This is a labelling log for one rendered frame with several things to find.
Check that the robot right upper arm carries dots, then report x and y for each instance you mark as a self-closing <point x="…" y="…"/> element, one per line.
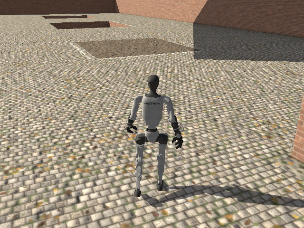
<point x="170" y="109"/>

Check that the robot right thigh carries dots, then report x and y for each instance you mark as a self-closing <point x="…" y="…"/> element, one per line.
<point x="162" y="142"/>

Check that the robot left foot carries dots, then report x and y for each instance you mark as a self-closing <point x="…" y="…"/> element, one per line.
<point x="137" y="193"/>

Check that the left robot forearm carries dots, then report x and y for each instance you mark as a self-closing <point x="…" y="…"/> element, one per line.
<point x="129" y="122"/>

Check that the right robot forearm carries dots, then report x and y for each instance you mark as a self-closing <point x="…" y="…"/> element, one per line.
<point x="176" y="128"/>

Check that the left robot hand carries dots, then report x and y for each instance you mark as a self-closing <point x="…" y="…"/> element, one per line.
<point x="128" y="129"/>

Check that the robot left upper arm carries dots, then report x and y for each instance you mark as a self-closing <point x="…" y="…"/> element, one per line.
<point x="135" y="107"/>

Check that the right robot hand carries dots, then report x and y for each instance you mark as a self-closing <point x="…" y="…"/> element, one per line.
<point x="180" y="141"/>

